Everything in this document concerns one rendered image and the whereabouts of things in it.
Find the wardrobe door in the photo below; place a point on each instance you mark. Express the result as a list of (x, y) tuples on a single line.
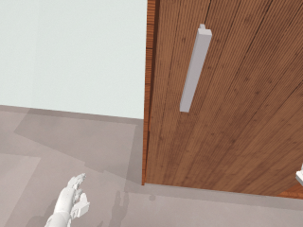
[(243, 132), (298, 188)]

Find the left robot forearm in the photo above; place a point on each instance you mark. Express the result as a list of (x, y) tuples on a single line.
[(59, 219)]

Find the left robot hand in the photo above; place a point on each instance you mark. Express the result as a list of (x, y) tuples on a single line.
[(67, 200)]

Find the handle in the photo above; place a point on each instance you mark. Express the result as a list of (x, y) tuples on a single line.
[(197, 60)]

